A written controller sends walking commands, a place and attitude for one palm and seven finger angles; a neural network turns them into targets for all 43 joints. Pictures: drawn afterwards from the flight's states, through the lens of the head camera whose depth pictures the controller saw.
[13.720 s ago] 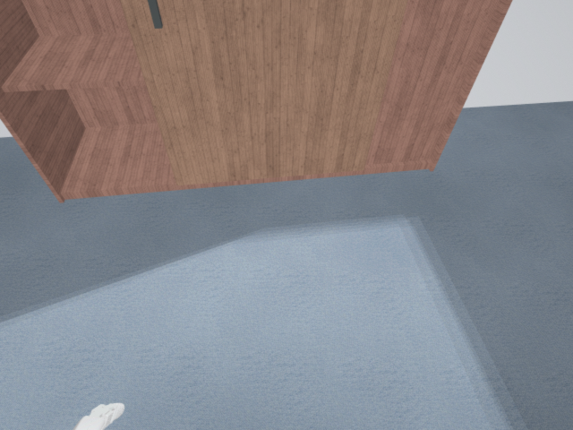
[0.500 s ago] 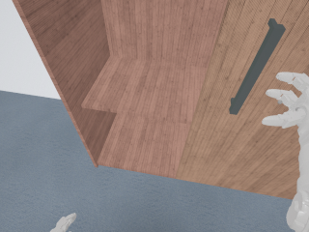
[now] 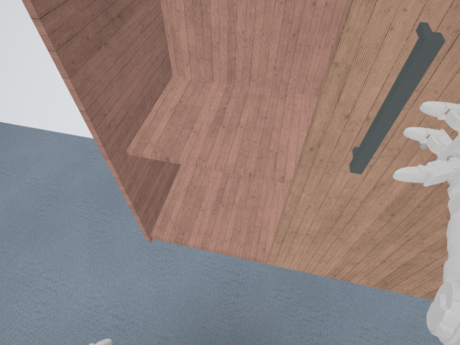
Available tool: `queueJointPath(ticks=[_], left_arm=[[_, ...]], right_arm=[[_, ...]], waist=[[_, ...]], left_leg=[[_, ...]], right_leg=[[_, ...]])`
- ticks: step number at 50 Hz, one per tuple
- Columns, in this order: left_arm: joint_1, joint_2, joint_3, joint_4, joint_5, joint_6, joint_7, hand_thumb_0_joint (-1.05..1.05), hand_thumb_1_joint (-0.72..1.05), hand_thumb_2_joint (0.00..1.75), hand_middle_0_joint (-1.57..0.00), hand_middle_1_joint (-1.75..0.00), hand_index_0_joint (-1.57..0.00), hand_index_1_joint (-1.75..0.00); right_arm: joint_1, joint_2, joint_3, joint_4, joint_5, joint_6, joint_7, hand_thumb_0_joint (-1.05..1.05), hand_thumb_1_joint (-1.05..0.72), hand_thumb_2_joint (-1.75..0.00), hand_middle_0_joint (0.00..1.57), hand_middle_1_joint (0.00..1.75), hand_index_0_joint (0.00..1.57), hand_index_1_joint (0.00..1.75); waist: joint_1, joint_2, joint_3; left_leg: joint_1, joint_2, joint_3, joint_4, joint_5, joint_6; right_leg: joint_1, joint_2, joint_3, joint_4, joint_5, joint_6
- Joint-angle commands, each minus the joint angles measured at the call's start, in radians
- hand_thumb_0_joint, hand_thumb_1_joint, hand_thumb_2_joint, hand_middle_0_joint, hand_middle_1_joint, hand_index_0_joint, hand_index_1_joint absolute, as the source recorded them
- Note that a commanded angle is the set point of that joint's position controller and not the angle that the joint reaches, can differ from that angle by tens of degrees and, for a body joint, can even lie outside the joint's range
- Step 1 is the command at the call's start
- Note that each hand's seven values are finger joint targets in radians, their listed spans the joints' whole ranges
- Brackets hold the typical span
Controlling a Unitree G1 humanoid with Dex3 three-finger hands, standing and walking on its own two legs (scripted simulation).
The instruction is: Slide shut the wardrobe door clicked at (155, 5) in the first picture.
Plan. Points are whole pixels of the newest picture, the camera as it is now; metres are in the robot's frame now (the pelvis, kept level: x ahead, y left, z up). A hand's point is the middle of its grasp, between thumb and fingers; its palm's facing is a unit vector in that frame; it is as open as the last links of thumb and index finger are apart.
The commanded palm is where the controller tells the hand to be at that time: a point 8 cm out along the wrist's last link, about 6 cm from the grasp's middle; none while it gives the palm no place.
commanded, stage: move the hooked fingers beside the handle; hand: right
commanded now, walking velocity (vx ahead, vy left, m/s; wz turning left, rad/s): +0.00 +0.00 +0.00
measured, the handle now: (384, 110) +0.50 -0.19 +0.17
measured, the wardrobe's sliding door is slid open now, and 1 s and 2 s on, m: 0.53 0.53 0.53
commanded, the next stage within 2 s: feel for the door with the fingertips in 0.56 s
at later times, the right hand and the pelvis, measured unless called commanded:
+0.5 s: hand (418, 146) +0.44 -0.24 +0.15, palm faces +0.10 +1.00 -0.02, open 14.0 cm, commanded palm +0.41 -0.29 +0.14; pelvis -0.01 +0.00 +0.00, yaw -1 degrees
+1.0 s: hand (404, 147) +0.43 -0.22 +0.15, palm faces +0.08 +1.00 +0.00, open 14.0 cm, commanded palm +0.41 -0.27 +0.14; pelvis +0.00 +0.01 +0.00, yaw -1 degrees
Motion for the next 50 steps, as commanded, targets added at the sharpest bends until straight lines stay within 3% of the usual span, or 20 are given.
queueJointPath(ticks=[1,2,4,6,9,11,13,14,16,18,20,23,24,26,29,31,39,43,48,50], left_arm=[[0.014,0.158,0.060,-0.106,-0.003,-0.040,0.019,0.00,0.90,0.90,-0.20,-0.30,-0.20,-0.30],[0.011,0.156,0.058,-0.104,-0.004,-0.040,0.020,0.00,0.90,0.90,-0.20,-0.30,-0.20,-0.30],[0.005,0.158,0.056,-0.104,-0.003,-0.041,0.024,0.00,0.90,0.90,-0.20,-0.30,-0.20,-0.30],[-0.002,0.151,0.051,-0.106,-0.005,-0.044,0.025,0.00,0.90,0.90,-0.20,-0.30,-0.20,-0.30],[-0.001,0.157,0.053,-0.097,-0.008,-0.044,0.029,0.00,0.90,0.90,-0.20,-0.30,-0.20,-0.30],[-0.006,0.151,0.047,-0.094,-0.010,-0.049,0.030,0.00,0.90,0.90,-0.20,-0.30,-0.20,-0.30],[-0.003,0.155,0.049,-0.091,-0.007,-0.053,0.029,0.00,0.90,0.90,-0.20,-0.30,-0.20,-0.30],[0.001,0.158,0.049,-0.088,-0.007,-0.049,0.030,0.00,0.90,0.90,-0.20,-0.30,-0.20,-0.30],[0.001,0.160,0.046,-0.087,-0.008,-0.045,0.029,0.00,0.90,0.90,-0.20,-0.30,-0.20,-0.30],[0.002,0.158,0.046,-0.086,-0.006,-0.044,0.027,0.00,0.90,0.90,-0.20,-0.30,-0.20,-0.30],[0.010,0.162,0.047,-0.090,-0.002,-0.039,0.026,0.00,0.90,0.90,-0.20,-0.30,-0.20,-0.30],[0.005,0.155,0.048,-0.100,-0.002,-0.041,0.022,0.00,0.90,0.90,-0.20,-0.30,-0.20,-0.30],[0.010,0.160,0.050,-0.099,-0.001,-0.036,0.022,0.00,0.90,0.90,-0.20,-0.30,-0.20,-0.30],[0.006,0.155,0.046,-0.106,-0.004,-0.032,0.021,0.00,0.90,0.90,-0.20,-0.30,-0.20,-0.30],[0.013,0.163,0.048,-0.112,-0.004,-0.024,0.022,0.00,0.90,0.90,-0.20,-0.30,-0.20,-0.30],[0.012,0.162,0.047,-0.119,-0.007,-0.020,0.023,0.00,0.90,0.90,-0.20,-0.30,-0.20,-0.30],[0.011,0.154,0.058,-0.105,-0.009,-0.030,0.023,0.00,0.90,0.90,-0.20,-0.30,-0.20,-0.30],[0.000,0.150,0.058,-0.099,-0.009,-0.035,0.020,0.00,0.90,0.90,-0.20,-0.30,-0.20,-0.30],[-0.017,0.142,0.058,-0.108,-0.006,-0.040,0.012,0.00,0.90,0.90,-0.20,-0.30,-0.20,-0.30],[-0.015,0.143,0.054,-0.106,-0.004,-0.037,0.011,0.00,0.90,0.90,-0.20,-0.30,-0.20,-0.30]], right_arm=[[-0.426,-0.320,-0.063,-0.266,0.024,-0.072,-0.013,0.00,0.50,-0.30,0.30,1.20,0.30,1.20],[-0.443,-0.301,-0.042,-0.263,0.025,-0.073,-0.010,0.00,0.50,-0.30,0.30,1.20,0.30,1.20],[-0.428,-0.337,-0.071,-0.263,0.023,-0.080,-0.008,0.00,0.50,-0.30,0.30,1.20,0.30,1.20],[-0.466,-0.279,-0.013,-0.261,0.023,-0.078,0.002,0.00,0.50,-0.30,0.30,1.20,0.30,1.20],[-0.465,-0.291,-0.021,-0.229,0.032,-0.074,0.009,0.00,0.50,-0.30,0.30,1.20,0.30,1.20],[-0.508,-0.222,0.043,-0.213,0.033,-0.069,0.015,0.00,0.50,-0.30,0.30,1.20,0.30,1.20],[-0.506,-0.219,0.038,-0.199,0.035,-0.069,0.007,0.00,0.50,-0.30,0.30,1.20,0.30,1.20],[-0.486,-0.228,0.025,-0.172,0.038,-0.065,0.002,0.00,0.50,-0.30,0.30,1.20,0.30,1.20],[-0.496,-0.245,0.019,-0.130,0.032,-0.062,-0.003,0.00,0.50,-0.30,0.30,1.20,0.30,1.20],[-0.557,-0.256,0.028,-0.158,0.014,-0.077,-0.010,0.00,0.50,-0.30,0.30,1.20,0.30,1.20],[-0.530,-0.300,-0.012,-0.154,0.010,-0.088,-0.021,0.00,0.50,-0.30,0.30,1.20,0.30,1.20],[-0.530,-0.288,-0.010,-0.197,0.014,-0.102,-0.023,0.00,0.50,-0.30,0.30,1.20,0.30,1.20],[-0.499,-0.327,-0.045,-0.184,0.016,-0.101,-0.026,0.00,0.50,-0.30,0.30,1.20,0.30,1.20],[-0.489,-0.310,-0.029,-0.182,0.015,-0.094,-0.018,0.00,0.50,-0.30,0.30,1.20,0.30,1.20],[-0.431,-0.357,-0.073,-0.150,0.017,-0.080,-0.008,0.00,0.50,-0.30,0.30,1.20,0.30,1.20],[-0.440,-0.358,-0.060,-0.166,0.013,-0.079,0.003,0.00,0.50,-0.30,0.30,1.20,0.30,1.20],[-0.468,-0.230,0.022,-0.247,0.047,-0.086,0.016,0.00,0.50,-0.30,0.30,1.20,0.30,1.20],[-0.452,-0.206,0.024,-0.258,0.048,-0.062,-0.023,0.00,0.50,-0.30,0.30,1.20,0.30,1.20],[-0.436,-0.180,0.029,-0.316,0.030,-0.057,-0.081,0.00,0.50,-0.30,0.30,1.20,0.30,1.20],[-0.423,-0.201,0.007,-0.291,0.025,-0.051,-0.100,0.00,0.50,-0.30,0.30,1.20,0.30,1.20]], waist=[[-0.010,-0.049,-0.326],[0.000,-0.052,-0.312],[-0.014,-0.056,-0.310],[0.008,-0.077,-0.297],[0.005,-0.052,-0.296],[0.020,-0.084,-0.273],[0.015,-0.063,-0.290],[0.015,-0.018,-0.281],[0.016,-0.006,-0.265],[0.017,-0.054,-0.278],[0.005,-0.036,-0.327],[0.001,-0.071,-0.358],[-0.006,-0.024,-0.357],[-0.004,-0.060,-0.342],[-0.016,0.003,-0.310],[-0.010,-0.036,-0.307],[0.011,-0.054,-0.328],[0.003,-0.052,-0.297],[-0.011,-0.062,-0.324],[-0.011,-0.001,-0.308]], left_leg=[[0.040,-0.036,0.027,-0.054,0.352,0.033],[0.028,-0.036,0.027,-0.058,0.330,0.032],[0.041,-0.035,0.022,-0.056,0.336,0.037],[0.019,-0.033,0.025,-0.058,0.326,0.035],[0.011,-0.033,0.025,-0.064,0.311,0.038],[-0.023,-0.031,0.031,-0.063,0.280,0.037],[-0.031,-0.030,0.036,-0.062,0.261,0.039],[-0.020,-0.032,0.033,-0.066,0.264,0.037],[-0.015,-0.029,0.031,-0.063,0.255,0.034],[-0.028,-0.026,0.031,-0.054,0.247,0.036],[0.004,-0.027,0.024,-0.049,0.279,0.036],[0.010,-0.031,0.027,-0.044,0.301,0.038],[0.038,-0.033,0.022,-0.047,0.320,0.036],[0.044,-0.031,0.020,-0.046,0.336,0.034],[0.069,-0.033,0.017,-0.051,0.348,0.033],[0.066,-0.030,0.016,-0.050,0.341,0.031],[0.021,-0.036,0.021,-0.060,0.328,0.034],[0.010,-0.034,0.029,-0.064,0.296,0.034],[0.033,-0.031,0.026,-0.057,0.320,0.035],[0.059,-0.033,0.022,-0.055,0.338,0.032]], right_leg=[[0.285,0.018,0.045,-0.056,0.327,-0.025],[0.282,0.019,0.044,-0.059,0.300,-0.025],[0.273,0.020,0.042,-0.054,0.300,-0.027],[0.286,0.021,0.047,-0.059,0.289,-0.024],[0.286,0.020,0.051,-0.051,0.278,-0.026],[0.294,0.020,0.059,-0.059,0.257,-0.019],[0.307,0.020,0.073,-0.062,0.250,-0.016],[0.281,0.021,0.064,-0.055,0.237,-0.022],[0.244,0.025,0.060,-0.060,0.209,-0.022],[0.257,0.025,0.067,-0.059,0.212,-0.018],[0.260,0.026,0.064,-0.048,0.240,-0.022],[0.298,0.024,0.067,-0.046,0.277,-0.017],[0.272,0.023,0.060,-0.040,0.283,-0.024],[0.258,0.027,0.050,-0.048,0.281,-0.023],[0.206,0.027,0.041,-0.048,0.264,-0.031],[0.201,0.029,0.035,-0.055,0.251,-0.029],[0.277,0.024,0.043,-0.044,0.278,-0.030],[0.272,0.023,0.052,-0.059,0.254,-0.024],[0.290,0.025,0.048,-0.060,0.278,-0.021],[0.253,0.027,0.041,-0.059,0.270,-0.026]])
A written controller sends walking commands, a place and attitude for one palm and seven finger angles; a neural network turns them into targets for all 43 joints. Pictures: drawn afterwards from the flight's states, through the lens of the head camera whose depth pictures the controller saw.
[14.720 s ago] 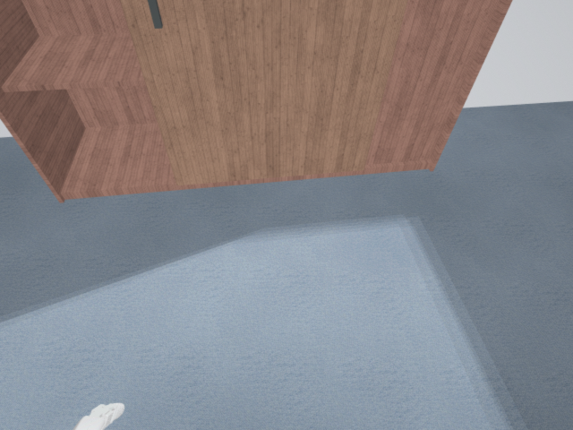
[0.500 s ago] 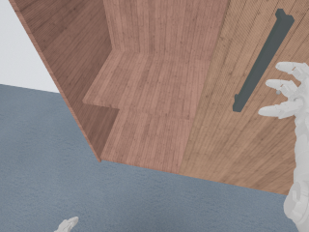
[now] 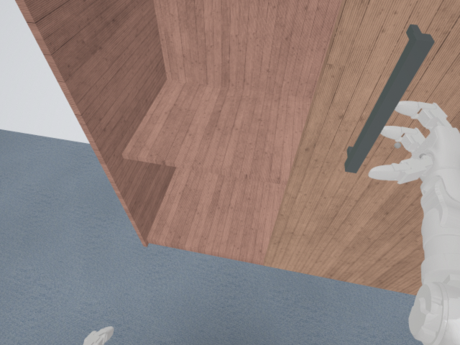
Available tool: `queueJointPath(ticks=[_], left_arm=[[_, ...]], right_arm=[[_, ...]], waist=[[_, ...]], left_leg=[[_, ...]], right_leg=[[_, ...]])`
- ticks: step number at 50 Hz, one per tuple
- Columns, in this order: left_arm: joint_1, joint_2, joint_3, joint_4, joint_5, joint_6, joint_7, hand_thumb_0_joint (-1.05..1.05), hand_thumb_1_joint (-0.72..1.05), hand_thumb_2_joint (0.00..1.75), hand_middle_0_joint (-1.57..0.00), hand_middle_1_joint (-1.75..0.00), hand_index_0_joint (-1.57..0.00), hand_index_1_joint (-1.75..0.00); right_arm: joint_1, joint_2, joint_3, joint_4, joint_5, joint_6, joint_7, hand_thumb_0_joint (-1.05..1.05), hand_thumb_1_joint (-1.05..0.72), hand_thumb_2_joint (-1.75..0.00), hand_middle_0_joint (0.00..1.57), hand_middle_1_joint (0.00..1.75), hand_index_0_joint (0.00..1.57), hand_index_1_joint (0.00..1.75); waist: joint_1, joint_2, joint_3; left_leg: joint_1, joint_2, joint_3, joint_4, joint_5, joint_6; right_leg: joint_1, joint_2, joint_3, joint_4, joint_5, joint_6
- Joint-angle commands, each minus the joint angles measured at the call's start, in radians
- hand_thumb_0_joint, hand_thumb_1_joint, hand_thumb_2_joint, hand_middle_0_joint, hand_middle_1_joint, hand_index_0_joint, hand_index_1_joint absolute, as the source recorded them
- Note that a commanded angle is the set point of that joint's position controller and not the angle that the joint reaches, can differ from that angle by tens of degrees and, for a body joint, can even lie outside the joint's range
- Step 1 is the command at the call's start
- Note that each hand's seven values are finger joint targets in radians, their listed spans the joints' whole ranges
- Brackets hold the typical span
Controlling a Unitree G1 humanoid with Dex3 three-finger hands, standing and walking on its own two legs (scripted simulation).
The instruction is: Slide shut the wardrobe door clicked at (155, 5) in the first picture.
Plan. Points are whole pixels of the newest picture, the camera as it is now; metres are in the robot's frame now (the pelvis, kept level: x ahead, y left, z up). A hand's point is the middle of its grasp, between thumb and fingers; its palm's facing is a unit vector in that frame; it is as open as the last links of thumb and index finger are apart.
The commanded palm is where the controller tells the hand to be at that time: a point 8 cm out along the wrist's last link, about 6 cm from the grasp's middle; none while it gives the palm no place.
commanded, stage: feel for the door with the fingertips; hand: right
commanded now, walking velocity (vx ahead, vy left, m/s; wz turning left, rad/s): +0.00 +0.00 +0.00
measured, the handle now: (377, 110) +0.50 -0.19 +0.17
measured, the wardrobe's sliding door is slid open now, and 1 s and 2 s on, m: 0.53 0.53 0.53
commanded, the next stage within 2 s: slide the fingers in behind the handle in 0.44 s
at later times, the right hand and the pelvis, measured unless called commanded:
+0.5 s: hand (394, 134) +0.45 -0.21 +0.16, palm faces +0.09 +1.00 -0.01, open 13.9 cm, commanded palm +0.44 -0.26 +0.14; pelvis -0.01 +0.00 +0.00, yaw +0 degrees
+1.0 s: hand (396, 143) +0.45 -0.22 +0.14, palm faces +0.08 +1.00 +0.00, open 13.9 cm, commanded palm +0.42 -0.26 +0.14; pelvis -0.01 +0.00 +0.00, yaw +1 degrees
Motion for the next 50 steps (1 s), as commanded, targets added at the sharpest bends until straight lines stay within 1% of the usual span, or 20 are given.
queueJointPath(ticks=[1,5,6,12,15,20,22,25,26,28,30,33,34,37,39,41,43,44,46,50], left_arm=[[0.018,0.136,0.050,-0.104,-0.003,-0.040,0.009,0.00,0.90,0.90,-0.20,-0.30,-0.20,-0.30],[0.015,0.134,0.050,-0.109,0.002,-0.040,0.010,0.00,0.90,0.90,-0.20,-0.30,-0.20,-0.30],[0.010,0.129,0.045,-0.109,0.001,-0.041,0.010,0.00,0.90,0.90,-0.20,-0.30,-0.20,-0.30],[0.025,0.139,0.041,-0.089,-0.004,-0.037,0.017,0.00,0.90,0.90,-0.20,-0.30,-0.20,-0.30],[0.035,0.136,0.044,-0.086,-0.002,-0.040,0.015,0.00,0.90,0.90,-0.20,-0.30,-0.20,-0.30],[0.060,0.143,0.049,-0.065,0.001,-0.040,0.009,0.00,0.90,0.90,-0.20,-0.30,-0.20,-0.30],[0.069,0.149,0.051,-0.063,0.003,-0.034,0.010,0.00,0.90,0.90,-0.20,-0.30,-0.20,-0.30],[0.077,0.147,0.049,-0.061,0.003,-0.028,0.008,0.00,0.90,0.90,-0.20,-0.30,-0.20,-0.30],[0.084,0.152,0.050,-0.054,0.004,-0.027,0.010,0.00,0.90,0.90,-0.20,-0.30,-0.20,-0.30],[0.087,0.152,0.048,-0.054,0.003,-0.026,0.011,0.00,0.90,0.90,-0.20,-0.30,-0.20,-0.30],[0.095,0.154,0.051,-0.062,0.005,-0.022,0.010,0.00,0.90,0.90,-0.20,-0.30,-0.20,-0.30],[0.093,0.154,0.048,-0.075,0.004,-0.020,0.010,0.00,0.90,0.90,-0.20,-0.30,-0.20,-0.30],[0.097,0.157,0.050,-0.074,0.004,-0.016,0.010,0.00,0.90,0.90,-0.20,-0.30,-0.20,-0.30],[0.086,0.152,0.048,-0.088,0.002,-0.016,0.009,0.00,0.90,0.90,-0.20,-0.30,-0.20,-0.30],[0.085,0.157,0.050,-0.098,0.003,-0.013,0.008,0.00,0.90,0.90,-0.20,-0.30,-0.20,-0.30],[0.079,0.153,0.048,-0.099,0.000,-0.015,0.009,0.00,0.90,0.90,-0.20,-0.30,-0.20,-0.30],[0.075,0.151,0.051,-0.105,0.001,-0.018,0.010,0.00,0.90,0.90,-0.20,-0.30,-0.20,-0.30],[0.073,0.153,0.053,-0.105,0.000,-0.019,0.010,0.00,0.90,0.90,-0.20,-0.30,-0.20,-0.30],[0.066,0.146,0.054,-0.103,0.000,-0.024,0.010,0.00,0.90,0.90,-0.20,-0.30,-0.20,-0.30],[0.061,0.147,0.052,-0.093,0.000,-0.032,0.011,0.00,0.90,0.90,-0.20,-0.30,-0.20,-0.30]], right_arm=[[-0.460,-0.257,-0.029,-0.232,0.008,-0.069,-0.038,0.00,0.50,-0.30,0.30,1.20,0.30,1.20],[-0.466,-0.316,-0.077,-0.256,-0.014,-0.086,-0.059,0.00,0.50,-0.30,0.30,1.20,0.30,1.20],[-0.475,-0.274,-0.045,-0.241,-0.010,-0.083,-0.057,0.00,0.50,-0.30,0.30,1.20,0.30,1.20],[-0.554,-0.278,-0.023,-0.111,-0.014,-0.073,-0.032,0.00,0.50,-0.30,0.30,1.20,0.30,1.20],[-0.591,-0.268,-0.009,-0.119,-0.017,-0.100,-0.024,0.00,0.50,-0.30,0.30,1.20,0.30,1.20],[-0.608,-0.243,-0.004,-0.050,-0.006,-0.110,-0.021,0.00,0.50,-0.30,0.30,1.20,0.30,1.20],[-0.597,-0.313,-0.053,-0.029,-0.018,-0.112,-0.028,0.00,0.50,-0.30,0.30,1.20,0.30,1.20],[-0.649,-0.292,-0.017,-0.014,-0.032,-0.113,-0.027,0.00,0.50,-0.30,0.30,1.20,0.30,1.20],[-0.657,-0.328,-0.043,0.005,-0.035,-0.113,-0.028,0.00,0.50,-0.30,0.30,1.20,0.30,1.20],[-0.676,-0.328,-0.032,0.024,-0.038,-0.114,-0.021,0.00,0.50,-0.30,0.30,1.20,0.30,1.20],[-0.630,-0.358,-0.061,0.033,-0.038,-0.116,-0.012,0.00,0.50,-0.30,0.30,1.20,0.30,1.20],[-0.601,-0.343,-0.054,0.047,-0.030,-0.115,0.001,0.00,0.50,-0.30,0.30,1.20,0.30,1.20],[-0.586,-0.366,-0.077,0.054,-0.026,-0.117,0.001,0.00,0.50,-0.30,0.30,1.20,0.30,1.20],[-0.587,-0.344,-0.058,0.018,-0.024,-0.121,0.007,0.00,0.50,-0.30,0.30,1.20,0.30,1.20],[-0.536,-0.376,-0.086,0.000,-0.023,-0.120,0.002,0.00,0.50,-0.30,0.30,1.20,0.30,1.20],[-0.588,-0.345,-0.056,-0.029,-0.020,-0.120,0.000,0.00,0.50,-0.30,0.30,1.20,0.30,1.20],[-0.564,-0.339,-0.063,-0.065,-0.015,-0.128,-0.004,0.00,0.50,-0.30,0.30,1.20,0.30,1.20],[-0.570,-0.341,-0.065,-0.089,-0.011,-0.132,-0.009,0.00,0.50,-0.30,0.30,1.20,0.30,1.20],[-0.567,-0.317,-0.054,-0.132,-0.007,-0.137,-0.014,0.00,0.50,-0.30,0.30,1.20,0.30,1.20],[-0.547,-0.313,-0.061,-0.130,-0.003,-0.121,-0.025,0.00,0.50,-0.30,0.30,1.20,0.30,1.20]], waist=[[0.011,-0.003,-0.290],[-0.007,-0.049,-0.344],[0.005,-0.027,-0.320],[0.031,0.009,-0.254],[0.032,-0.039,-0.312],[0.041,0.001,-0.307],[0.027,0.005,-0.319],[0.052,0.000,-0.286],[0.049,0.007,-0.277],[0.059,-0.007,-0.267],[0.041,-0.007,-0.313],[0.037,0.003,-0.291],[0.033,0.030,-0.288],[0.030,-0.034,-0.282],[0.014,-0.003,-0.308],[0.034,-0.006,-0.288],[0.022,-0.039,-0.312],[0.026,-0.015,-0.321],[0.025,-0.058,-0.337],[0.025,-0.034,-0.315]], left_leg=[[0.036,-0.030,0.006,-0.066,0.338,0.023],[0.062,-0.027,0.000,-0.055,0.360,0.028],[0.055,-0.028,0.002,-0.059,0.360,0.025],[0.013,-0.025,-0.001,-0.072,0.312,0.023],[0.013,-0.025,-0.003,-0.063,0.309,0.027],[-0.010,-0.029,0.002,-0.062,0.302,0.023],[0.006,-0.027,-0.003,-0.056,0.308,0.024],[-0.015,-0.028,-0.008,-0.064,0.289,0.018],[-0.023,-0.028,-0.006,-0.065,0.264,0.019],[-0.033,-0.026,-0.013,-0.071,0.248,0.017],[0.001,-0.026,-0.016,-0.062,0.275,0.020],[-0.015,-0.028,-0.009,-0.064,0.242,0.019],[-0.005,-0.029,-0.012,-0.066,0.249,0.020],[-0.022,-0.028,-0.010,-0.064,0.227,0.021],[0.001,-0.031,-0.008,-0.060,0.234,0.024],[-0.019,-0.030,-0.009,-0.065,0.216,0.019],[-0.022,-0.033,-0.005,-0.060,0.215,0.024],[-0.015,-0.035,-0.007,-0.062,0.229,0.024],[-0.018,-0.036,-0.004,-0.058,0.241,0.025],[-0.020,-0.038,0.001,-0.059,0.247,0.025]], right_leg=[[0.246,0.026,0.023,-0.066,0.257,-0.033],[0.274,0.028,0.023,-0.059,0.287,-0.029],[0.268,0.029,0.022,-0.061,0.278,-0.030],[0.217,0.028,0.020,-0.064,0.208,-0.033],[0.251,0.031,0.025,-0.055,0.223,-0.031],[0.241,0.029,0.029,-0.047,0.222,-0.032],[0.220,0.030,0.029,-0.046,0.224,-0.033],[0.195,0.032,0.021,-0.045,0.193,-0.038],[0.183,0.030,0.027,-0.046,0.170,-0.037],[0.171,0.032,0.023,-0.045,0.150,-0.039],[0.169,0.033,0.018,-0.039,0.173,-0.039],[0.155,0.031,0.020,-0.047,0.147,-0.037],[0.144,0.030,0.018,-0.041,0.149,-0.041],[0.158,0.030,0.018,-0.050,0.134,-0.036],[0.155,0.027,0.018,-0.047,0.148,-0.039],[0.157,0.026,0.018,-0.053,0.123,-0.039],[0.191,0.023,0.023,-0.054,0.141,-0.035],[0.200,0.022,0.024,-0.048,0.158,-0.039],[0.234,0.021,0.025,-0.050,0.176,-0.034],[0.232,0.019,0.030,-0.054,0.184,-0.033]])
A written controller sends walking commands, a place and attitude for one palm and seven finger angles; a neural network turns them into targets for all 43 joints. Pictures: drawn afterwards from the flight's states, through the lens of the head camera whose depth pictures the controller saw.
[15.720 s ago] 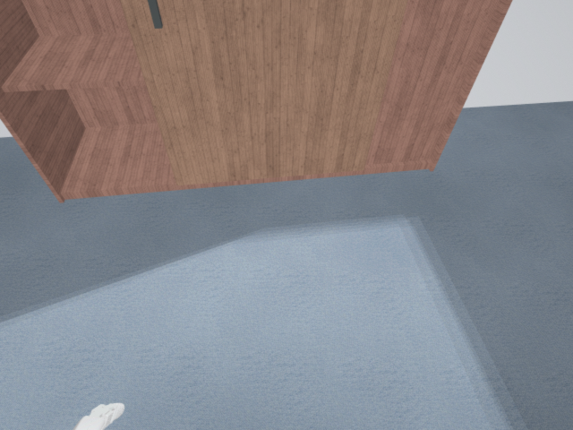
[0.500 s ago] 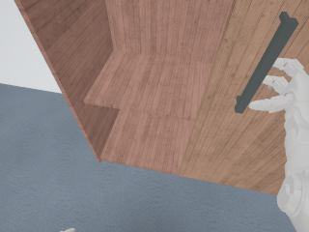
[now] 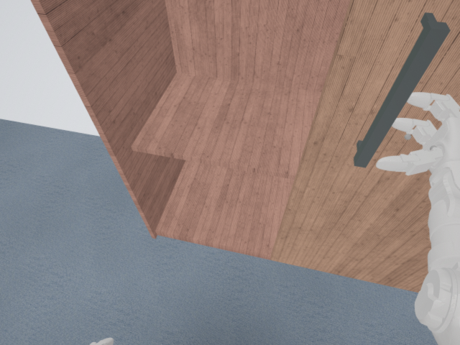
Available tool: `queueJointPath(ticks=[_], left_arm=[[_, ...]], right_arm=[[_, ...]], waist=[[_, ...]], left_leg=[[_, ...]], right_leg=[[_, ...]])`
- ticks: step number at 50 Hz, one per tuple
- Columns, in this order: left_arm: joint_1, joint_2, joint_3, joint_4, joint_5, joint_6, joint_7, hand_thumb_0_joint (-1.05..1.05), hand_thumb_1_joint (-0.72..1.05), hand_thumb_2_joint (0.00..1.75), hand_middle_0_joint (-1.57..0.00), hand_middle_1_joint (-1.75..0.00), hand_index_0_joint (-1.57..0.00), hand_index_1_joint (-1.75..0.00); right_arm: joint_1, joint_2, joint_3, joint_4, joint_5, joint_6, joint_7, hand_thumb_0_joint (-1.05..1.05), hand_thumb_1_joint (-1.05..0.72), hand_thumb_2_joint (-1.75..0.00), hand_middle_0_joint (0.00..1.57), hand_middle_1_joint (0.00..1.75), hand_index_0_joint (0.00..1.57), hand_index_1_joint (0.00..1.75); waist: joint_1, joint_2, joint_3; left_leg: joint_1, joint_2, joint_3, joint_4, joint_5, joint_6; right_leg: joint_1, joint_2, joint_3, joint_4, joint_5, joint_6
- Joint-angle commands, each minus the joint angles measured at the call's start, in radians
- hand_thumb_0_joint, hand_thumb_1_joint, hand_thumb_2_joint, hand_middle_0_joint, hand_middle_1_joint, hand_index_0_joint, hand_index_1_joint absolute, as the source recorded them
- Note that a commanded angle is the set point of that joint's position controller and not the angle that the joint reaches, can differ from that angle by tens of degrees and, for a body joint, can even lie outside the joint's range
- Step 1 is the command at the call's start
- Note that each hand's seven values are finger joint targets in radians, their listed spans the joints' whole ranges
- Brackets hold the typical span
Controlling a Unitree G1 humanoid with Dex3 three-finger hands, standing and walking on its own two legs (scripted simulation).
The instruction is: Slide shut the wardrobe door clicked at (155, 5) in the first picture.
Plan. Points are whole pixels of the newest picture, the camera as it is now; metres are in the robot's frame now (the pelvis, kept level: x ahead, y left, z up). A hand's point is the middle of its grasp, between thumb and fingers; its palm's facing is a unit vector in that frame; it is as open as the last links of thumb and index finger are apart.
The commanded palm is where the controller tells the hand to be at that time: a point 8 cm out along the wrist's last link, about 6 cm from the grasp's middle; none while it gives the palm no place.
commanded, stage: slide the fingers in behind the handle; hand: right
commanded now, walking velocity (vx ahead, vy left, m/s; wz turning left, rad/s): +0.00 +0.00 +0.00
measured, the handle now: (388, 102) +0.51 -0.19 +0.17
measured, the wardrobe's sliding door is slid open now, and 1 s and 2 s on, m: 0.53 0.53 0.53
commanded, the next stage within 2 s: grip the handle and tug to test in 1.36 s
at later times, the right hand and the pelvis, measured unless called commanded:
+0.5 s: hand (389, 132) +0.46 -0.19 +0.15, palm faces +0.10 +0.99 +0.00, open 14.0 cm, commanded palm +0.43 -0.24 +0.15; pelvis +0.01 +0.00 +0.00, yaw +0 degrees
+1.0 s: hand (375, 130) +0.46 -0.17 +0.15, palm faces +0.10 +1.00 -0.01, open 14.0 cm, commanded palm +0.43 -0.22 +0.15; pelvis +0.01 +0.01 +0.00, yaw -1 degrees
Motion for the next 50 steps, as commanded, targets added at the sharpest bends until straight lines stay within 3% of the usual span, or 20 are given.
queueJointPath(ticks=[1,3,6,9,13,16,19,20,21,25,28,29,31,34,38,40,43,46,47,50], left_arm=[[0.024,0.153,0.057,-0.092,-0.003,-0.046,0.014,0.00,0.90,0.90,-0.20,-0.30,-0.20,-0.30],[0.017,0.147,0.056,-0.094,-0.005,-0.050,0.012,0.00,0.90,0.90,-0.20,-0.30,-0.20,-0.30],[0.021,0.148,0.060,-0.086,-0.001,-0.054,0.011,0.00,0.90,0.90,-0.20,-0.30,-0.20,-0.30],[0.014,0.142,0.059,-0.088,-0.002,-0.057,0.005,0.00,0.90,0.90,-0.20,-0.30,-0.20,-0.30],[0.005,0.140,0.064,-0.094,-0.001,-0.054,-0.003,0.00,0.90,0.90,-0.20,-0.30,-0.20,-0.30],[0.002,0.138,0.062,-0.090,-0.001,-0.051,-0.006,0.00,0.90,0.90,-0.20,-0.30,-0.20,-0.30],[0.001,0.138,0.061,-0.087,0.002,-0.050,-0.003,0.00,0.90,0.90,-0.20,-0.30,-0.20,-0.30],[-0.003,0.136,0.062,-0.093,0.002,-0.050,-0.003,0.00,0.90,0.90,-0.20,-0.30,-0.20,-0.30],[-0.008,0.129,0.059,-0.097,0.001,-0.052,-0.005,0.00,0.90,0.90,-0.20,-0.30,-0.20,-0.30],[-0.009,0.129,0.061,-0.095,0.002,-0.049,-0.007,0.00,0.90,0.90,-0.20,-0.30,-0.20,-0.30],[-0.019,0.125,0.061,-0.101,-0.001,-0.047,-0.008,0.00,0.90,0.90,-0.20,-0.30,-0.20,-0.30],[-0.017,0.127,0.061,-0.099,-0.002,-0.046,-0.008,0.00,0.90,0.90,-0.20,-0.30,-0.20,-0.30],[-0.026,0.121,0.063,-0.106,-0.003,-0.047,-0.009,0.00,0.90,0.90,-0.20,-0.30,-0.20,-0.30],[-0.026,0.126,0.063,-0.101,-0.003,-0.046,-0.006,0.00,0.90,0.90,-0.20,-0.30,-0.20,-0.30],[-0.032,0.117,0.061,-0.096,-0.004,-0.050,-0.004,0.00,0.90,0.90,-0.20,-0.30,-0.20,-0.30],[-0.027,0.121,0.063,-0.092,-0.001,-0.050,-0.004,0.00,0.90,0.90,-0.20,-0.30,-0.20,-0.30],[-0.030,0.121,0.058,-0.086,-0.004,-0.051,-0.001,0.00,0.90,0.90,-0.20,-0.30,-0.20,-0.30],[-0.028,0.116,0.059,-0.089,-0.004,-0.052,-0.004,0.00,0.90,0.90,-0.20,-0.30,-0.20,-0.30],[-0.025,0.116,0.059,-0.089,-0.003,-0.054,-0.004,0.00,0.90,0.90,-0.20,-0.30,-0.20,-0.30],[-0.020,0.122,0.061,-0.090,-0.002,-0.052,-0.006,0.00,0.90,0.90,-0.20,-0.30,-0.20,-0.30]], right_arm=[[-0.483,-0.259,-0.019,-0.262,0.021,-0.063,-0.011,0.00,0.50,-0.30,0.30,1.20,0.30,1.20],[-0.497,-0.211,0.020,-0.282,0.015,-0.056,-0.016,0.00,0.50,-0.30,0.30,1.20,0.30,1.20],[-0.476,-0.210,0.000,-0.281,0.025,-0.045,-0.032,0.00,0.50,-0.30,0.30,1.20,0.30,1.20],[-0.452,-0.151,0.042,-0.301,0.024,-0.033,-0.040,0.00,0.50,-0.30,0.30,1.20,0.30,1.20],[-0.416,-0.136,0.034,-0.320,0.021,-0.016,-0.069,0.00,0.50,-0.30,0.30,1.20,0.30,1.20],[-0.460,-0.119,0.054,-0.334,0.017,-0.012,-0.084,0.00,0.50,-0.30,0.30,1.20,0.30,1.20],[-0.463,-0.153,0.027,-0.341,0.013,-0.019,-0.092,0.00,0.50,-0.30,0.30,1.20,0.30,1.20],[-0.458,-0.165,0.018,-0.368,0.007,-0.026,-0.094,0.00,0.50,-0.30,0.30,1.20,0.30,1.20],[-0.455,-0.121,0.050,-0.378,0.009,-0.027,-0.093,0.00,0.50,-0.30,0.30,1.20,0.30,1.20],[-0.401,-0.133,0.026,-0.371,0.019,-0.020,-0.095,0.00,0.50,-0.30,0.30,1.20,0.30,1.20],[-0.381,-0.111,0.043,-0.381,0.018,-0.006,-0.092,0.00,0.50,-0.30,0.30,1.20,0.30,1.20],[-0.380,-0.138,0.024,-0.379,0.017,-0.005,-0.096,0.00,0.50,-0.30,0.30,1.20,0.30,1.20],[-0.371,-0.093,0.053,-0.400,0.022,0.001,-0.096,0.00,0.50,-0.30,0.30,1.20,0.30,1.20],[-0.354,-0.128,0.022,-0.388,0.027,0.008,-0.102,0.00,0.50,-0.30,0.30,1.20,0.30,1.20],[-0.432,-0.080,0.072,-0.408,0.018,-0.003,-0.109,0.00,0.50,-0.30,0.30,1.20,0.30,1.20],[-0.406,-0.110,0.040,-0.384,0.018,-0.005,-0.114,0.00,0.50,-0.30,0.30,1.20,0.30,1.20],[-0.437,-0.125,0.037,-0.335,0.016,-0.008,-0.114,0.00,0.50,-0.30,0.30,1.20,0.30,1.20],[-0.455,-0.114,0.053,-0.346,0.006,-0.023,-0.112,0.00,0.50,-0.30,0.30,1.20,0.30,1.20],[-0.464,-0.098,0.063,-0.350,0.009,-0.027,-0.112,0.00,0.50,-0.30,0.30,1.20,0.30,1.20],[-0.414,-0.136,0.019,-0.325,0.016,-0.028,-0.115,0.00,0.50,-0.30,0.30,1.20,0.30,1.20]], waist=[[0.005,-0.047,-0.323],[0.010,-0.096,-0.309],[0.004,-0.049,-0.337],[0.003,-0.057,-0.335],[-0.013,-0.047,-0.340],[0.004,-0.004,-0.313],[-0.005,-0.005,-0.322],[-0.015,-0.051,-0.355],[-0.010,-0.060,-0.357],[-0.017,0.001,-0.343],[-0.021,-0.040,-0.328],[-0.023,0.008,-0.315],[-0.022,-0.020,-0.321],[-0.029,0.032,-0.303],[-0.007,-0.008,-0.294],[-0.016,0.008,-0.315],[-0.008,0.027,-0.267],[-0.012,-0.020,-0.305],[-0.007,-0.002,-0.318],[-0.021,0.039,-0.329]], left_leg=[[0.027,-0.030,0.015,-0.083,0.241,0.028],[-0.007,-0.029,0.022,-0.080,0.229,0.031],[0.015,-0.031,0.023,-0.078,0.270,0.031],[0.011,-0.030,0.027,-0.073,0.296,0.033],[0.019,-0.029,0.032,-0.066,0.300,0.032],[0.026,-0.029,0.029,-0.072,0.305,0.028],[0.051,-0.028,0.021,-0.074,0.318,0.030],[0.061,-0.026,0.020,-0.067,0.329,0.033],[0.058,-0.027,0.021,-0.067,0.335,0.032],[0.096,-0.029,0.018,-0.071,0.382,0.029],[0.091,-0.026,0.016,-0.076,0.363,0.030],[0.108,-0.028,0.016,-0.080,0.366,0.030],[0.103,-0.027,0.016,-0.083,0.364,0.028],[0.125,-0.026,0.009,-0.092,0.364,0.027],[0.094,-0.023,0.007,-0.097,0.330,0.024],[0.116,-0.022,0.000,-0.096,0.343,0.024],[0.102,-0.018,-0.008,-0.107,0.311,0.019],[0.100,-0.019,-0.006,-0.096,0.315,0.025],[0.101,-0.020,-0.003,-0.094,0.324,0.023],[0.134,-0.020,-0.006,-0.091,0.360,0.021]], right_leg=[[0.282,0.026,0.040,-0.085,0.186,-0.027],[0.312,0.024,0.048,-0.088,0.198,-0.021],[0.326,0.023,0.050,-0.080,0.242,-0.022],[0.343,0.020,0.051,-0.074,0.287,-0.018],[0.346,0.019,0.056,-0.080,0.302,-0.011],[0.321,0.022,0.049,-0.080,0.277,-0.018],[0.311,0.027,0.043,-0.075,0.272,-0.022],[0.334,0.028,0.044,-0.077,0.293,-0.018],[0.348,0.029,0.043,-0.076,0.303,-0.017],[0.318,0.030,0.034,-0.074,0.319,-0.023],[0.312,0.033,0.026,-0.079,0.291,-0.021],[0.293,0.033,0.029,-0.079,0.285,-0.026],[0.307,0.036,0.022,-0.084,0.278,-0.025],[0.273,0.037,0.017,-0.086,0.257,-0.030],[0.294,0.040,0.017,-0.090,0.223,-0.029],[0.284,0.042,0.013,-0.086,0.224,-0.031],[0.247,0.044,0.008,-0.090,0.178,-0.034],[0.274,0.045,0.011,-0.084,0.194,-0.032],[0.285,0.044,0.013,-0.084,0.205,-0.032],[0.264,0.043,0.010,-0.083,0.222,-0.033]])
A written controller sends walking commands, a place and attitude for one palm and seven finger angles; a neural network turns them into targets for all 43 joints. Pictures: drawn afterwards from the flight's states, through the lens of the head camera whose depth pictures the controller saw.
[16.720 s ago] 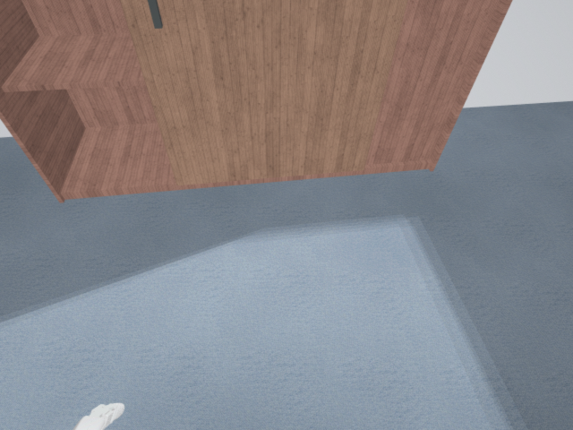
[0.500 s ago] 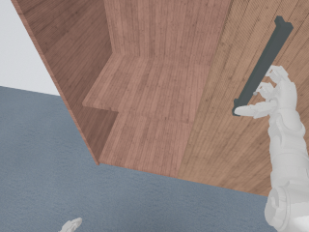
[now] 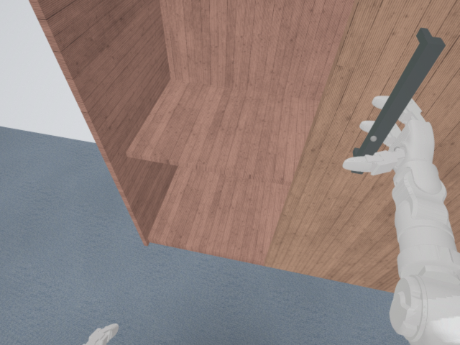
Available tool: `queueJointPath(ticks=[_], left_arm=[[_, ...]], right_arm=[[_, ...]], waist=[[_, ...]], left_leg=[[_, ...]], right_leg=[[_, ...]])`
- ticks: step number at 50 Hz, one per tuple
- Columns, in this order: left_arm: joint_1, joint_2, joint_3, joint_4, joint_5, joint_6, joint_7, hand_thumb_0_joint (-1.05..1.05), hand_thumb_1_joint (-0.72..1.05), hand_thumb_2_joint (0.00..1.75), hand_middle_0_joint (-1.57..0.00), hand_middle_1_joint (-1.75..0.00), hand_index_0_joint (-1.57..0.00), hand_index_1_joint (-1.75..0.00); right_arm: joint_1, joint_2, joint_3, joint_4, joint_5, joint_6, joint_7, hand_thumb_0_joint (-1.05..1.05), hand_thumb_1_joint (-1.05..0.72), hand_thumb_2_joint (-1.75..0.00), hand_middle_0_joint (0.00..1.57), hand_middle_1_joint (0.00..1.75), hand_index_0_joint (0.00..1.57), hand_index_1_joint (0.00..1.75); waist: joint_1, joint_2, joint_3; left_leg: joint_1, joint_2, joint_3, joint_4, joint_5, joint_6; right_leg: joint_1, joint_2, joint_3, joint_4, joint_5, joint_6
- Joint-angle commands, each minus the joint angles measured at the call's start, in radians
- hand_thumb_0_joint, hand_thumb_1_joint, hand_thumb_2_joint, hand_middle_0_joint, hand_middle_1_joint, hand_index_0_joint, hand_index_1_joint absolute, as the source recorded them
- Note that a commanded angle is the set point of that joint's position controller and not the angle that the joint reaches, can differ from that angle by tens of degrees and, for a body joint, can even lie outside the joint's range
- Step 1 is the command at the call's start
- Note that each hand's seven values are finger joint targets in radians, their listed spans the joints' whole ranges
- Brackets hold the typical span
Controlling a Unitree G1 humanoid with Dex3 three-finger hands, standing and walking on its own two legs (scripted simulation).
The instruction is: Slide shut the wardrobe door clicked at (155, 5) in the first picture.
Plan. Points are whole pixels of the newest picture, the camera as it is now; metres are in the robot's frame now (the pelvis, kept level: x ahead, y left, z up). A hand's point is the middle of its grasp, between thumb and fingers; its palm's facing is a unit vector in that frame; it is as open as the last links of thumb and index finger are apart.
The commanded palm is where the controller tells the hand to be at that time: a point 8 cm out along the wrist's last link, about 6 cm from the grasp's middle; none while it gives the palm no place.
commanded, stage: slide the fingers in behind the handle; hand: right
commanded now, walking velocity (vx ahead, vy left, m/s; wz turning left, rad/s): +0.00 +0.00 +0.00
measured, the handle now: (385, 111) +0.51 -0.20 +0.17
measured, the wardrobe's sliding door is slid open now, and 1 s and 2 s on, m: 0.53 0.53 0.53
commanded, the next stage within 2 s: grip the handle and tug to test in 0.36 s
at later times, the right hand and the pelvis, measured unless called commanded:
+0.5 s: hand (373, 139) +0.45 -0.18 +0.15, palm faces +0.10 +0.99 -0.01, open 14.0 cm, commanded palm +0.42 -0.23 +0.14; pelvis +0.00 -0.01 +0.00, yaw +0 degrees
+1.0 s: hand (372, 139) +0.45 -0.18 +0.15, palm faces +0.10 +0.99 -0.01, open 7.9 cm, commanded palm +0.42 -0.23 +0.14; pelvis +0.00 -0.01 +0.00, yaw +0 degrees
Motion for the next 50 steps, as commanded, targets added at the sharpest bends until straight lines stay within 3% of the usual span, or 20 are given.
queueJointPath(ticks=[1,3,6,7,12,15,18,21,23,26,28,30,31,34,37,39,41,43,44,50], left_arm=[[0.027,0.129,0.049,-0.102,-0.004,-0.038,0.007,0.00,0.90,0.90,-0.20,-0.30,-0.20,-0.30],[0.026,0.130,0.048,-0.104,-0.005,-0.034,0.008,0.00,0.90,0.90,-0.20,-0.30,-0.20,-0.30],[0.025,0.129,0.047,-0.103,-0.006,-0.035,0.007,0.00,0.90,0.90,-0.20,-0.30,-0.20,-0.30],[0.026,0.131,0.051,-0.101,-0.007,-0.037,0.009,0.00,0.90,0.90,-0.20,-0.30,-0.20,-0.30],[0.028,0.127,0.054,-0.098,-0.005,-0.040,0.004,0.00,0.90,0.90,-0.20,-0.30,-0.20,-0.30],[0.030,0.130,0.056,-0.092,-0.004,-0.039,0.002,0.00,0.90,0.90,-0.20,-0.30,-0.20,-0.30],[0.022,0.127,0.055,-0.098,-0.002,-0.041,0.002,0.00,0.90,0.90,-0.20,-0.30,-0.20,-0.30],[0.021,0.129,0.052,-0.096,0.000,-0.038,0.003,0.00,0.90,0.90,-0.20,-0.30,-0.20,-0.30],[0.015,0.126,0.049,-0.099,-0.003,-0.039,0.006,0.00,0.90,0.90,-0.20,-0.30,-0.20,-0.30],[0.020,0.127,0.053,-0.096,-0.002,-0.043,0.006,0.00,0.90,0.90,-0.20,-0.30,-0.20,-0.30],[0.019,0.124,0.053,-0.096,-0.004,-0.045,0.006,0.00,0.90,0.90,-0.20,-0.30,-0.20,-0.30],[0.023,0.127,0.053,-0.089,-0.005,-0.044,0.006,0.00,0.90,0.90,-0.20,-0.30,-0.20,-0.30],[0.020,0.127,0.050,-0.089,-0.005,-0.045,0.005,0.00,0.90,0.90,-0.20,-0.30,-0.20,-0.30],[0.024,0.131,0.051,-0.090,-0.002,-0.046,0.003,0.00,0.90,0.90,-0.20,-0.30,-0.20,-0.30],[0.019,0.125,0.052,-0.097,-0.002,-0.046,0.000,0.00,0.90,0.90,-0.20,-0.30,-0.20,-0.30],[0.021,0.130,0.051,-0.092,-0.001,-0.043,0.002,0.00,0.90,0.90,-0.20,-0.30,-0.20,-0.30],[0.020,0.127,0.050,-0.093,-0.002,-0.043,0.002,0.00,0.90,0.90,-0.20,-0.30,-0.20,-0.30],[0.019,0.124,0.052,-0.100,-0.001,-0.046,0.001,0.00,0.90,0.90,-0.20,-0.30,-0.20,-0.30],[0.018,0.127,0.054,-0.101,0.001,-0.046,0.001,0.00,0.90,0.90,-0.20,-0.30,-0.20,-0.30],[0.015,0.126,0.054,-0.097,-0.003,-0.048,0.001,0.00,0.90,0.90,-0.20,-0.30,-0.20,-0.30]], right_arm=[[-0.447,-0.243,-0.046,-0.211,0.018,-0.080,0.000,0.00,0.50,-0.30,0.30,1.20,0.30,1.20],[-0.447,-0.263,-0.052,-0.217,0.010,-0.079,0.000,0.00,0.50,-0.30,0.30,1.20,0.30,1.20],[-0.471,-0.226,-0.023,-0.208,0.013,-0.073,-0.002,0.00,0.50,-0.30,0.30,1.20,0.30,1.20],[-0.480,-0.242,-0.035,-0.223,0.015,-0.079,-0.002,0.00,0.50,-0.30,0.30,1.20,0.30,1.20],[-0.458,-0.199,-0.008,-0.265,0.013,-0.086,-0.012,0.00,0.50,-0.30,0.30,1.20,0.30,1.20],[-0.431,-0.209,-0.028,-0.242,0.013,-0.075,-0.027,0.00,0.50,-0.30,0.30,1.20,0.30,1.20],[-0.429,-0.210,-0.026,-0.283,0.006,-0.075,-0.035,0.00,0.50,-0.30,0.30,1.20,0.30,1.20],[-0.428,-0.233,-0.047,-0.264,0.004,-0.070,-0.041,0.00,0.50,-0.30,0.30,1.20,0.30,1.20],[-0.447,-0.210,-0.020,-0.264,0.002,-0.071,-0.035,0.00,0.50,-0.30,0.30,1.20,0.30,1.20],[-0.465,-0.213,-0.023,-0.278,0.006,-0.080,-0.030,0.00,0.36,-0.36,0.32,1.22,0.32,1.22],[-0.453,-0.181,0.002,-0.272,0.010,-0.078,-0.024,0.00,0.27,-0.40,0.32,1.23,0.32,1.23],[-0.444,-0.178,0.002,-0.236,0.011,-0.069,-0.025,0.00,0.17,-0.44,0.33,1.25,0.33,1.25],[-0.489,-0.169,0.018,-0.259,0.012,-0.071,-0.026,0.00,0.13,-0.46,0.34,1.25,0.34,1.25],[-0.451,-0.212,-0.025,-0.246,0.010,-0.070,-0.035,0.00,-0.01,-0.52,0.35,1.27,0.35,1.27],[-0.458,-0.184,-0.004,-0.272,0.007,-0.074,-0.034,0.00,-0.15,-0.58,0.37,1.29,0.37,1.29],[-0.442,-0.211,-0.023,-0.243,0.005,-0.071,-0.036,0.00,-0.25,-0.62,0.38,1.31,0.38,1.31],[-0.478,-0.200,-0.010,-0.256,0.004,-0.074,-0.035,0.00,-0.34,-0.66,0.39,1.32,0.39,1.32],[-0.467,-0.193,-0.005,-0.291,0.004,-0.082,-0.035,0.00,-0.43,-0.70,0.40,1.33,0.40,1.33],[-0.443,-0.210,-0.026,-0.296,0.006,-0.082,-0.037,0.00,-0.48,-0.72,0.41,1.34,0.41,1.34],[-0.426,-0.182,-0.004,-0.293,0.013,-0.075,-0.033,0.00,-0.76,-0.84,0.44,1.38,0.44,1.38]], waist=[[0.005,0.049,-0.319],[0.001,0.022,-0.312],[0.016,0.039,-0.284],[0.012,0.033,-0.300],[0.006,-0.014,-0.341],[0.002,0.044,-0.319],[-0.005,0.002,-0.327],[-0.002,0.049,-0.306],[0.006,0.022,-0.291],[0.004,0.010,-0.327],[0.008,-0.003,-0.323],[0.011,0.032,-0.302],[0.017,-0.002,-0.302],[0.000,0.032,-0.315],[0.001,0.009,-0.334],[-0.001,0.043,-0.298],[0.009,0.012,-0.304],[0.001,-0.010,-0.338],[-0.005,0.000,-0.351],[0.001,0.022,-0.327]], left_leg=[[0.076,-0.016,-0.013,-0.084,0.375,0.002],[0.068,-0.014,-0.013,-0.082,0.358,0.005],[0.045,-0.017,-0.011,-0.092,0.331,0.002],[0.045,-0.018,-0.010,-0.090,0.325,0.004],[0.042,-0.021,-0.001,-0.076,0.360,0.009],[0.043,-0.023,0.002,-0.080,0.351,0.007],[0.048,-0.019,0.002,-0.075,0.357,0.010],[0.062,-0.019,-0.001,-0.081,0.352,0.006],[0.042,-0.018,0.000,-0.084,0.326,0.007],[0.040,-0.020,0.000,-0.079,0.333,0.010],[0.025,-0.021,0.004,-0.078,0.330,0.011],[0.022,-0.022,0.006,-0.081,0.324,0.009],[0.010,-0.021,0.006,-0.080,0.321,0.010],[0.029,-0.022,0.005,-0.081,0.324,0.012],[0.032,-0.021,0.006,-0.074,0.338,0.011],[0.035,-0.022,0.003,-0.082,0.323,0.011],[0.028,-0.020,0.001,-0.082,0.318,0.009],[0.037,-0.020,0.004,-0.073,0.337,0.013],[0.047,-0.022,0.000,-0.074,0.351,0.013],[0.043,-0.023,0.005,-0.078,0.344,0.011]], right_leg=[[0.200,0.046,-0.003,-0.051,0.215,-0.051],[0.194,0.046,-0.002,-0.054,0.206,-0.050],[0.191,0.045,-0.001,-0.056,0.183,-0.052],[0.202,0.042,0.002,-0.056,0.186,-0.051],[0.257,0.039,0.008,-0.052,0.250,-0.044],[0.236,0.037,0.011,-0.055,0.239,-0.046],[0.247,0.038,0.009,-0.059,0.252,-0.043],[0.213,0.039,0.005,-0.063,0.223,-0.047],[0.219,0.039,0.006,-0.066,0.205,-0.045],[0.250,0.038,0.012,-0.058,0.226,-0.044],[0.264,0.036,0.016,-0.058,0.240,-0.040],[0.242,0.035,0.016,-0.058,0.226,-0.042],[0.250,0.036,0.018,-0.060,0.226,-0.041],[0.243,0.038,0.020,-0.056,0.233,-0.044],[0.257,0.038,0.016,-0.056,0.245,-0.041],[0.224,0.037,0.016,-0.057,0.222,-0.045],[0.232,0.039,0.013,-0.059,0.211,-0.044],[0.261,0.039,0.017,-0.057,0.245,-0.041],[0.263,0.038,0.015,-0.049,0.258,-0.043],[0.255,0.036,0.015,-0.056,0.247,-0.042]])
